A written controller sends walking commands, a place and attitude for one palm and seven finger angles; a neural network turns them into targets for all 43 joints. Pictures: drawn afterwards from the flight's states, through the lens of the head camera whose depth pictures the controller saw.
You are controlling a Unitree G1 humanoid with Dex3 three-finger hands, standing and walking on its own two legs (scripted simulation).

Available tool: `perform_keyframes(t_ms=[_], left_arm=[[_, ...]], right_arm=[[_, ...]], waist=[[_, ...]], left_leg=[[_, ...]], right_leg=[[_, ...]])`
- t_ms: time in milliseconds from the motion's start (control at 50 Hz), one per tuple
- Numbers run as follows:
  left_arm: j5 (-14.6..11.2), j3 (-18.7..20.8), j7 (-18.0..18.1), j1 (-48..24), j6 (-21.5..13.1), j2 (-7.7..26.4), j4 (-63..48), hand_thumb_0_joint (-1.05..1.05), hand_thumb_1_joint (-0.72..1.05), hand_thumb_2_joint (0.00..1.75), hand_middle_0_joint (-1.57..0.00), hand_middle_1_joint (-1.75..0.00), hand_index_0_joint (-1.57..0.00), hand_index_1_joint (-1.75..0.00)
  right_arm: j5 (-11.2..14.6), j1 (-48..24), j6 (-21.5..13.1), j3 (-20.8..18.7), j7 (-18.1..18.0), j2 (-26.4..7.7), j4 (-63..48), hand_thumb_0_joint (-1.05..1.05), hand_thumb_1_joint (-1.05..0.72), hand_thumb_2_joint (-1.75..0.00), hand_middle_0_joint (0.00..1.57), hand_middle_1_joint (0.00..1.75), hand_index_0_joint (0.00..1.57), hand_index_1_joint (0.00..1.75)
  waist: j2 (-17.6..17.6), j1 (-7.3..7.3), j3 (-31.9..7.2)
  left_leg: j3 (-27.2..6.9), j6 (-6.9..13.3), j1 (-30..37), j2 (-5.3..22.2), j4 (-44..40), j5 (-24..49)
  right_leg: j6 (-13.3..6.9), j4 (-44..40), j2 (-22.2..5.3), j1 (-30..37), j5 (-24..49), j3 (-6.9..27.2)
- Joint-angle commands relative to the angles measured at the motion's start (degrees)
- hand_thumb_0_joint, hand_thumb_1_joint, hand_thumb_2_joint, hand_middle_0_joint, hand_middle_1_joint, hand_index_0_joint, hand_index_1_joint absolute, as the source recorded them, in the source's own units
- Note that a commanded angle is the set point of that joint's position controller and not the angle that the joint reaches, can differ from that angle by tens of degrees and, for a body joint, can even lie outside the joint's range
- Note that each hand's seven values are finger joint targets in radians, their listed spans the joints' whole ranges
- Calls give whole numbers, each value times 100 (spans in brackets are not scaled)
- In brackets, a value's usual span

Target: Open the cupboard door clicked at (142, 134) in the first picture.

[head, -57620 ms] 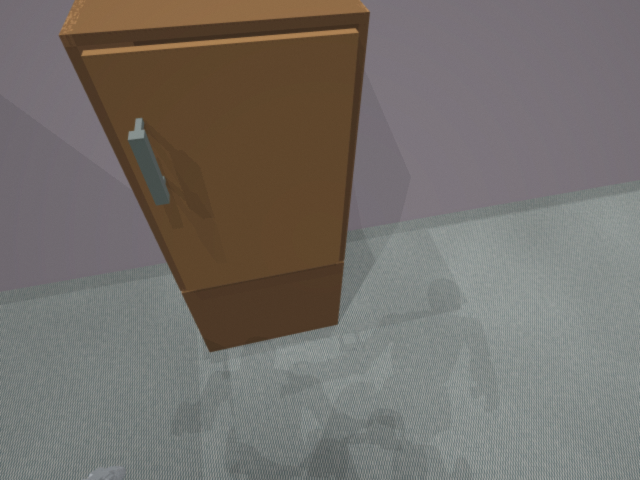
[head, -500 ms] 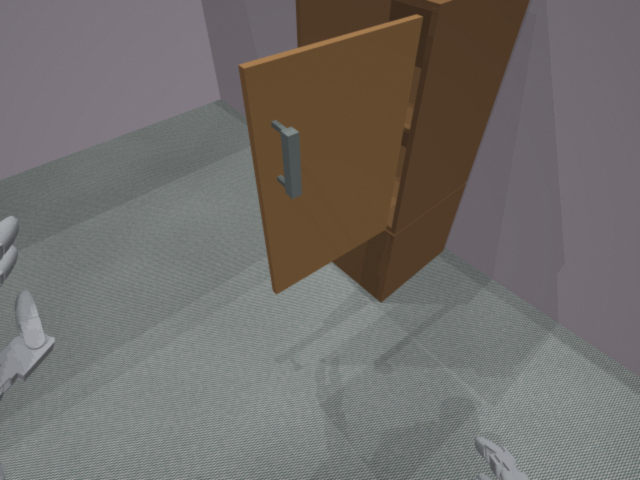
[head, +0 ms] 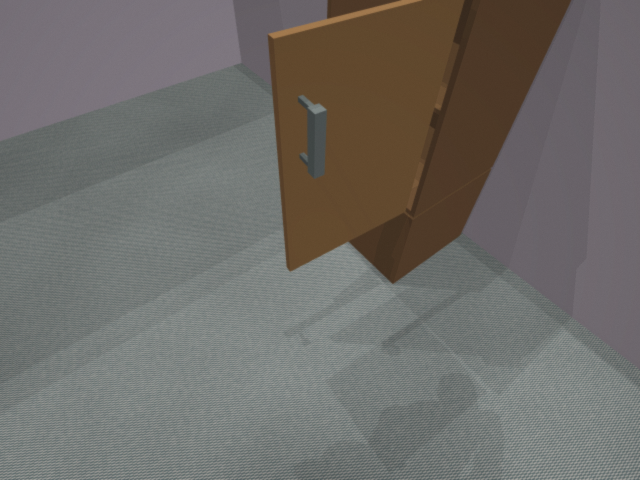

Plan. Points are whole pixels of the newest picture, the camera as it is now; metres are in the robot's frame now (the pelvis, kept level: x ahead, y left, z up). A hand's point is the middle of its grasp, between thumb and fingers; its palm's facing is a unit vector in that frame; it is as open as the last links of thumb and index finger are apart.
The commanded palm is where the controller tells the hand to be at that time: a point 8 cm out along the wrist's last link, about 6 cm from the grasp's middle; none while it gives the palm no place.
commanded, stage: let the arm hang, fingers relaxed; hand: left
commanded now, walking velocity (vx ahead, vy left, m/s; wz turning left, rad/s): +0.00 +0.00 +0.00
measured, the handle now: (310, 137) +0.65 +0.06 +0.05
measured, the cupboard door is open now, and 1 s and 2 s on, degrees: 86 86 86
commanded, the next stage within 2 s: look to check the result in 0.66 s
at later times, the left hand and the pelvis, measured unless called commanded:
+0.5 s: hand out of the picture +0.00 +0.19 -0.17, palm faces +0.01 -0.98 -0.19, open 7.4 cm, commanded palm none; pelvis -0.01 +0.02 +0.00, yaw -1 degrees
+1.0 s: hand out of the picture +0.02 +0.23 -0.17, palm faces -0.01 -0.97 -0.25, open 7.4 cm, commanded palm none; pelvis +0.00 +0.03 +0.01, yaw -1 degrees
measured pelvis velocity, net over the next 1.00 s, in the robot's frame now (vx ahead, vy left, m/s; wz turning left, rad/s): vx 0.00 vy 0.03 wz -0.02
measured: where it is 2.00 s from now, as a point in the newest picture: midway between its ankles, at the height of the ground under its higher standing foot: outside the picture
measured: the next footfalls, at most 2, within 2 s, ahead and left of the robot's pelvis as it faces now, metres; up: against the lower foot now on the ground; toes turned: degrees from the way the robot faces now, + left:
none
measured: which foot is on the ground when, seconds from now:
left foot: down 0.00-1.00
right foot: down 0.00-1.00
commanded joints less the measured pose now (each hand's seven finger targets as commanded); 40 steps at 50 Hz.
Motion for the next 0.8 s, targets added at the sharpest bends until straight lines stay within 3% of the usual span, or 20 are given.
perform_keyframes(t_ms=[0, 60, 140, 260, 280, 520, 660, 780], left_arm=[[1, 37, 2, 76, -159, 496, 51, 0, 90, 90, -20, -30, -20, -30], [-8, 17, 16, 141, -150, 494, 242, 0, 90, 90, -20, -30, -20, -30], [-11, 2, 26, 224, -150, 453, 393, 0, 90, 90, -20, -30, -20, -30], [8, 14, 46, 327, -125, 399, 484, 0, 90, 90, -20, -30, -20, -30], [13, 8, 45, 312, -121, 395, 494, 0, 90, 90, -20, -30, -20, -30], [26, 37, 48, 298, -167, 356, 455, 0, 90, 90, -20, -30, -20, -30], [32, 75, 39, 199, -217, 538, 418, 0, 90, 90, -20, -30, -20, -30], [37, 82, 23, 36, -214, 685, 409, 0, 90, 90, -20, -30, -20, -30]], right_arm=[[1, 218, -161, -59, -12, -572, -1, 0, -90, -90, 20, 30, 20, 30], [7, 290, -153, -47, -21, -566, 146, 0, -90, -90, 20, 30, 20, 30], [-2, 422, -179, -21, -25, -539, 273, 0, -90, -90, 20, 30, 20, 30], [-1, 473, -176, -18, -23, -494, 350, 0, -90, -90, 20, 30, 20, 30], [-10, 503, -176, -23, -19, -458, 356, 0, -90, -90, 20, 30, 20, 30], [-11, 476, -230, -54, -18, -464, 324, 0, -90, -90, 20, 30, 20, 30], [11, 320, -269, -97, -19, -682, 276, 0, -90, -90, 20, 30, 20, 30], [0, 142, -250, -125, 3, -815, 274, 0, -90, -90, 20, 30, 20, 30]], waist=[[60, -42, -325], [24, -30, -94], [-1, -36, -140], [91, 0, 156], [-14, -23, 153], [107, -26, 121], [29, -21, -34], [78, -48, 42]], left_leg=[[-400, 199, 274, 480, -698, 545], [-367, 197, 274, 465, -799, 359], [-415, 207, 261, 474, -926, 293], [-468, 222, 65, 488, -1088, -132], [-494, 225, 22, 486, -1108, -190], [-512, 232, 52, 494, -1124, -54], [-484, 252, 268, 508, -1012, 394], [-512, 237, 273, 508, -1092, 119]], right_leg=[[-17, -866, -751, 66, 452, 725], [-21, -973, -740, -76, 144, 713], [-11, -905, -739, -25, 146, 709], [13, -848, -708, -198, -97, 677], [18, -828, -708, -207, -128, 681], [35, -734, -734, -235, 114, 691], [24, -747, -771, -135, 380, 699], [20, -848, -800, -196, 126, 734]])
